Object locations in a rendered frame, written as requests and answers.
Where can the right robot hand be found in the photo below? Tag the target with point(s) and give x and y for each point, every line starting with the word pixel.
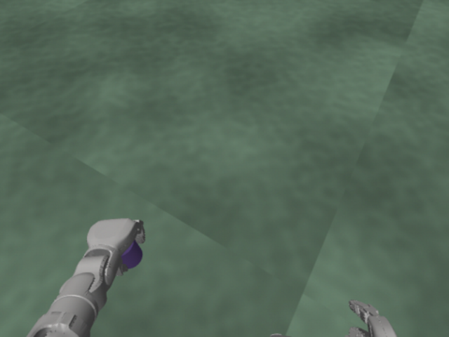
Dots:
pixel 378 326

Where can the left robot hand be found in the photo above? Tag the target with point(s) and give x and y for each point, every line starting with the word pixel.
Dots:
pixel 117 233

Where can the left robot arm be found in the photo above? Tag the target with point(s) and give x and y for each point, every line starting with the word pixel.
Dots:
pixel 81 297

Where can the tin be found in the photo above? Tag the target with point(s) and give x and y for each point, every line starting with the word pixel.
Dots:
pixel 132 256

